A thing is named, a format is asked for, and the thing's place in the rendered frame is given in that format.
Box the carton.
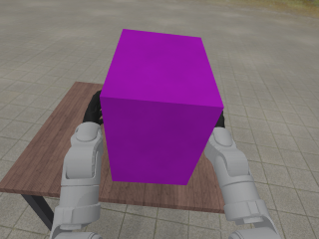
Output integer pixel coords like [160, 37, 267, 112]
[100, 29, 224, 185]

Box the robot left forearm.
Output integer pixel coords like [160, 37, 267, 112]
[49, 121, 104, 239]

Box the robot right forearm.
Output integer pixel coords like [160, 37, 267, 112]
[204, 126, 282, 239]

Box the robot right upper arm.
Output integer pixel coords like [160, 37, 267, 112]
[228, 226, 280, 239]

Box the table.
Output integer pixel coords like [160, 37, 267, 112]
[0, 81, 225, 231]

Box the left robot hand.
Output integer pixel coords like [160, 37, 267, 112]
[83, 90, 104, 125]

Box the right robot hand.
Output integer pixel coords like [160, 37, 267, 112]
[215, 111, 225, 128]

